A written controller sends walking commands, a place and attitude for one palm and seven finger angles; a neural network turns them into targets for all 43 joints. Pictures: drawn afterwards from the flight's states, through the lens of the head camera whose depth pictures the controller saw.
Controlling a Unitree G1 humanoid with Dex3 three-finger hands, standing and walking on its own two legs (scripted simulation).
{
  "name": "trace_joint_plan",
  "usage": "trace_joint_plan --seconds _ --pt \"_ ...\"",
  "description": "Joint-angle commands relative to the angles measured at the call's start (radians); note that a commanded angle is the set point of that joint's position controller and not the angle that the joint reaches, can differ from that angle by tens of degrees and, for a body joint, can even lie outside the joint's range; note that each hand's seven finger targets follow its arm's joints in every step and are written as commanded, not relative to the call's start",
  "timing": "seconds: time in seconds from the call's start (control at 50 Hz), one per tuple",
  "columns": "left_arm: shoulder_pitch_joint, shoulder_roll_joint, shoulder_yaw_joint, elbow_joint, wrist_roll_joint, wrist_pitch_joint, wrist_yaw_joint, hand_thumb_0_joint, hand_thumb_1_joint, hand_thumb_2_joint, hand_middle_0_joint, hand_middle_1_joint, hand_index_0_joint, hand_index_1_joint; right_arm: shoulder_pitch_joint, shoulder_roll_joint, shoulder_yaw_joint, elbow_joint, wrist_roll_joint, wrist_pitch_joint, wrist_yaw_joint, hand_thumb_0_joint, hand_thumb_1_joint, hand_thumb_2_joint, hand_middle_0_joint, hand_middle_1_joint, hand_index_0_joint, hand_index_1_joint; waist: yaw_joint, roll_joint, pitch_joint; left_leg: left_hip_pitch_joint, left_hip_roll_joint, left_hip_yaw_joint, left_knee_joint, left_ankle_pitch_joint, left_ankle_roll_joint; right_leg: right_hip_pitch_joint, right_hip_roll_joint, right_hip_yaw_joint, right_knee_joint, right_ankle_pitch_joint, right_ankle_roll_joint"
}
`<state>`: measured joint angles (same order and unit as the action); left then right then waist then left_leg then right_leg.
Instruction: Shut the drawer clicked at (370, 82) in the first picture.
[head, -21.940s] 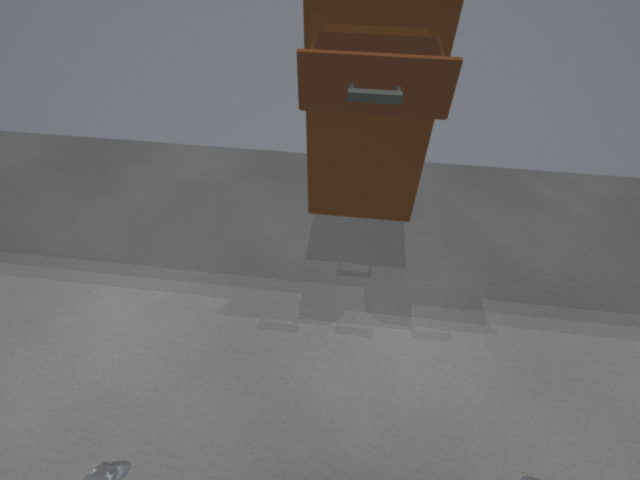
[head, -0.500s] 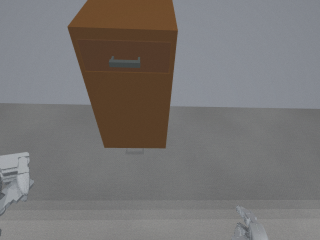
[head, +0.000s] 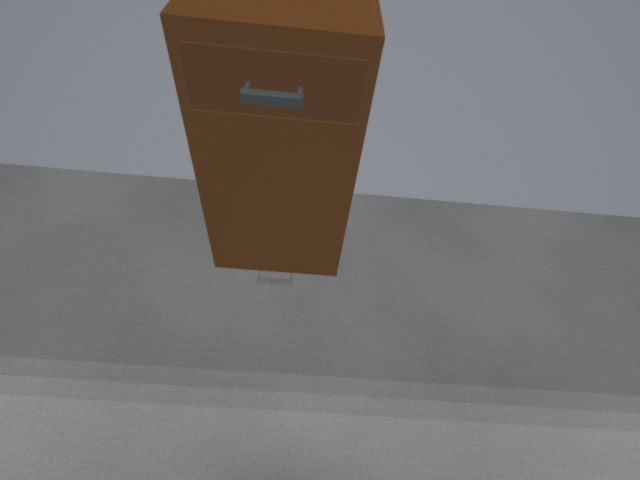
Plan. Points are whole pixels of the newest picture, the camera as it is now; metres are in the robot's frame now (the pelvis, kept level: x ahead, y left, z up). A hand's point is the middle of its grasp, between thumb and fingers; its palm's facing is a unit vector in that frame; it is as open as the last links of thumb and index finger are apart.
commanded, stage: let the arm hang, fingers relaxed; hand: left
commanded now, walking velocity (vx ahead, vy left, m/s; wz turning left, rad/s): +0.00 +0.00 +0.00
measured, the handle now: (272, 93) +0.88 +0.17 -0.01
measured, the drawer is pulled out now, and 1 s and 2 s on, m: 0.00 0.00 0.00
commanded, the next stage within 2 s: look to check the result in 0.66 s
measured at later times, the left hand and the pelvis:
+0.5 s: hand out of the picture +0.00 +0.16 -0.17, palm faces +0.00 -0.98 -0.18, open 7.3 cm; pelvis +0.01 -0.01 +0.00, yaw -1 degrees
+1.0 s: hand out of the picture +0.01 +0.15 -0.17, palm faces +0.00 -0.98 -0.20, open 7.4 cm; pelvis +0.02 -0.02 +0.01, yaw -1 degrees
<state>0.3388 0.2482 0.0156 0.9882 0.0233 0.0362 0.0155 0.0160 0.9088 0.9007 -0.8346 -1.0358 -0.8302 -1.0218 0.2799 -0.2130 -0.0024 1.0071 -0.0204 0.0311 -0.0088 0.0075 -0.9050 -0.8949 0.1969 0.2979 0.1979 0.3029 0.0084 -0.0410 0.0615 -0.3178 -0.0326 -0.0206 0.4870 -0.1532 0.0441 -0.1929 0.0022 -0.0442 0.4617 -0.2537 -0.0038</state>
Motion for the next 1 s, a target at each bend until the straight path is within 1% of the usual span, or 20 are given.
trace_joint_plan --seconds 0.0,0.06,0.14,0.22,0.26,0.32,0.34,0.36,0.44,0.46,0.5,0.52,0.56,0.62,0.64,0.66,0.76,0.84,0.92,0.98 --pt "0.029 0.09 0.013 0.016 -0.005 -0.037 -0.001 0.0 0.9 0.9 -0.48 -0.603 -0.48 -0.603 -0.003 -0.142 -0.044 -0.036 0.002 -0.026 -0.016 0.0 -0.9 -0.9 0.2 0.3 0.2 0.3 -0.006 0.117 -0.024 0.031 0.13 -0.187 -0.213 -0.294 0.014 -0.024 -0.068 0.097 -0.114 -0.116 -0.055" --pt "0.035 0.084 0.01 0.059 -0.005 -0.04 0.002 0.0 0.9 0.9 -0.36 -0.473 -0.36 -0.473 0.031 -0.129 -0.046 0.001 0.003 -0.025 -0.017 0.0 -0.9 -0.9 0.2 0.3 0.2 0.3 -0.012 0.047 0.004 0.052 0.125 -0.171 -0.202 -0.26 0.014 -0.06 -0.078 0.107 -0.139 -0.145 -0.058" --pt "0.052 0.079 0.006 0.097 -0.008 -0.043 0.006 0.0 0.9 0.9 -0.2 -0.3 -0.2 -0.3 0.053 -0.118 -0.046 0.035 0.005 -0.023 -0.018 0.0 -0.9 -0.9 0.2 0.3 0.2 0.3 -0.013 0.011 0.008 0.083 0.114 -0.141 -0.176 -0.212 0.012 -0.089 -0.087 0.117 -0.161 -0.179 -0.06" --pt "0.051 0.066 0.005 0.118 -0.01 -0.044 0.011 0.0 0.9 0.9 -0.2 -0.3 -0.2 -0.3 0.063 -0.096 -0.041 0.063 0.004 -0.025 -0.018 0.0 -0.9 -0.9 0.2 0.3 0.2 0.3 -0.019 -0.002 0.029 0.103 0.111 -0.127 -0.17 -0.166 0.01 -0.116 -0.093 0.119 -0.165 -0.176 -0.06" --pt "0.052 0.061 0.004 0.125 -0.01 -0.045 0.013 0.0 0.9 0.9 -0.2 -0.3 -0.2 -0.3 0.066 -0.083 -0.038 0.075 0.003 -0.026 -0.019 0.0 -0.9 -0.9 0.2 0.3 0.2 0.3 -0.018 0.021 0.041 0.096 0.11 -0.12 -0.169 -0.149 0.009 -0.115 -0.094 0.117 -0.161 -0.165 -0.059" --pt "0.048 0.051 0.005 0.131 -0.01 -0.046 0.015 0.0 0.9 0.9 -0.2 -0.3 -0.2 -0.3 0.066 -0.071 -0.034 0.089 0.003 -0.03 -0.021 0.0 -0.9 -0.9 0.2 0.3 0.2 0.3 -0.015 0.025 0.053 0.084 0.111 -0.122 -0.178 -0.13 0.009 -0.1 -0.089 0.114 -0.151 -0.131 -0.056" --pt "0.056 0.047 0.004 0.132 -0.01 -0.047 0.016 0.0 0.9 0.9 -0.2 -0.3 -0.2 -0.3 0.063 -0.071 -0.035 0.089 0.004 -0.03 -0.021 0.0 -0.9 -0.9 0.2 0.3 0.2 0.3 -0.012 0.045 0.047 0.088 0.111 -0.117 -0.172 -0.117 0.008 -0.097 -0.088 0.114 -0.15 -0.122 -0.055" --pt "0.05 0.042 0.004 0.135 -0.011 -0.046 0.016 0.0 0.9 0.9 -0.2 -0.3 -0.2 -0.3 0.065 -0.057 -0.033 0.092 0.003 -0.031 -0.021 0.0 -0.9 -0.9 0.2 0.3 0.2 0.3 -0.013 0.045 0.053 0.083 0.111 -0.121 -0.182 -0.129 0.008 -0.095 -0.089 0.112 -0.147 -0.123 -0.055" --pt "0.044 0.034 0.006 0.134 -0.01 -0.049 0.019 0.0 0.9 0.9 -0.2 -0.3 -0.2 -0.3 0.063 -0.051 -0.033 0.096 0.004 -0.034 -0.023 0.0 -0.9 -0.9 0.2 0.3 0.2 0.3 -0.008 0.046 0.047 0.086 0.109 -0.111 -0.171 -0.089 0.005 -0.077 -0.089 0.111 -0.147 -0.089 -0.052" --pt "0.036 0.027 0.005 0.135 -0.011 -0.05 0.018 0.0 0.9 0.9 -0.2 -0.3 -0.2 -0.3 0.067 -0.044 -0.031 0.1 0.003 -0.035 -0.024 0.0 -0.9 -0.9 0.2 0.3 0.2 0.3 -0.014 0.038 0.05 0.085 0.107 -0.11 -0.169 -0.077 0.004 -0.076 -0.09 0.112 -0.149 -0.086 -0.053" --pt "0.027 0.02 0.008 0.133 -0.011 -0.049 0.018 0.0 0.9 0.9 -0.2 -0.3 -0.2 -0.3 0.069 -0.039 -0.029 0.105 0.001 -0.035 -0.025 0.0 -0.9 -0.9 0.2 0.3 0.2 0.3 -0.014 0.065 0.054 0.083 0.107 -0.109 -0.175 -0.088 0.001 -0.076 -0.088 0.109 -0.147 -0.089 -0.052" --pt "0.025 0.022 0.009 0.132 -0.012 -0.049 0.018 0.0 0.9 0.9 -0.2 -0.3 -0.2 -0.3 0.069 -0.036 -0.029 0.105 0.002 -0.037 -0.025 0.0 -0.9 -0.9 0.2 0.3 0.2 0.3 -0.012 0.065 0.045 0.083 0.106 -0.106 -0.172 -0.076 0.001 -0.064 -0.089 0.111 -0.147 -0.077 -0.052" --pt "0.018 0.019 0.01 0.131 -0.012 -0.052 0.019 0.0 0.9 0.9 -0.2 -0.3 -0.2 -0.3 0.069 -0.034 -0.031 0.104 0.002 -0.038 -0.026 0.0 -0.9 -0.9 0.2 0.3 0.2 0.3 -0.014 0.046 0.034 0.091 0.106 -0.099 -0.156 -0.034 -0.001 -0.052 -0.093 0.109 -0.151 -0.057 -0.052" --pt "0.01 0.013 0.011 0.133 -0.014 -0.053 0.019 0.0 0.9 0.9 -0.2 -0.3 -0.2 -0.3 0.071 -0.031 -0.029 0.108 0.002 -0.04 -0.028 0.0 -0.9 -0.9 0.2 0.3 0.2 0.3 -0.017 0.06 0.02 0.105 0.106 -0.095 -0.15 -0.012 -0.004 -0.045 -0.094 0.112 -0.153 -0.05 -0.054" --pt "0.013 0.017 0.012 0.13 -0.013 -0.054 0.02 0.0 0.9 0.9 -0.2 -0.3 -0.2 -0.3 0.071 -0.038 -0.031 0.107 0.003 -0.04 -0.029 0.0 -0.9 -0.9 0.2 0.3 0.2 0.3 -0.013 0.06 0.012 0.111 0.108 -0.097 -0.143 0.01 -0.002 -0.037 -0.093 0.108 -0.15 -0.033 -0.053" --pt "0.006 0.013 0.012 0.132 -0.014 -0.054 0.02 0.0 0.9 0.9 -0.2 -0.3 -0.2 -0.3 0.067 -0.031 -0.03 0.108 0.003 -0.04 -0.029 0.0 -0.9 -0.9 0.2 0.3 0.2 0.3 -0.014 0.059 0.023 0.105 0.109 -0.093 -0.142 0.011 -0.004 -0.037 -0.094 0.107 -0.154 -0.03 -0.052" --pt "0.001 0.011 0.01 0.136 -0.015 -0.056 0.021 0.0 0.9 0.9 -0.2 -0.3 -0.2 -0.3 0.066 -0.036 -0.029 0.112 0.004 -0.041 -0.031 0.0 -0.9 -0.9 0.2 0.3 0.2 0.3 -0.016 0.041 0.015 0.129 0.114 -0.088 -0.13 0.064 -0.004 -0.026 -0.096 0.104 -0.154 0.014 -0.052" --pt "0.008 0.013 0.01 0.14 -0.016 -0.057 0.022 0.0 0.9 0.9 -0.2 -0.3 -0.2 -0.3 0.06 -0.039 -0.031 0.114 0.006 -0.039 -0.032 0.0 -0.9 -0.9 0.2 0.3 0.2 0.3 -0.016 0.042 0.0 0.149 0.115 -0.082 -0.121 0.08 -0.005 -0.022 -0.096 0.111 -0.16 0.026 -0.051" --pt "0.006 0.011 0.007 0.146 -0.017 -0.055 0.022 0.0 0.9 0.9 -0.2 -0.3 -0.2 -0.3 0.054 -0.039 -0.028 0.119 0.005 -0.038 -0.033 0.0 -0.9 -0.9 0.2 0.3 0.2 0.3 -0.017 0.045 0.017 0.146 0.116 -0.082 -0.131 0.058 -0.007 -0.027 -0.096 0.112 -0.168 0.009 -0.05" --pt "0.002 0.013 0.007 0.148 -0.016 -0.055 0.022 0.0 0.9 0.9 -0.2 -0.3 -0.2 -0.3 0.051 -0.039 -0.027 0.12 0.005 -0.036 -0.032 0.0 -0.9 -0.9 0.2 0.3 0.2 0.3 -0.019 0.032 0.024 0.144 0.117 -0.081 -0.135 0.052 -0.007 -0.027 -0.094 0.112 -0.171 0.002 -0.049"
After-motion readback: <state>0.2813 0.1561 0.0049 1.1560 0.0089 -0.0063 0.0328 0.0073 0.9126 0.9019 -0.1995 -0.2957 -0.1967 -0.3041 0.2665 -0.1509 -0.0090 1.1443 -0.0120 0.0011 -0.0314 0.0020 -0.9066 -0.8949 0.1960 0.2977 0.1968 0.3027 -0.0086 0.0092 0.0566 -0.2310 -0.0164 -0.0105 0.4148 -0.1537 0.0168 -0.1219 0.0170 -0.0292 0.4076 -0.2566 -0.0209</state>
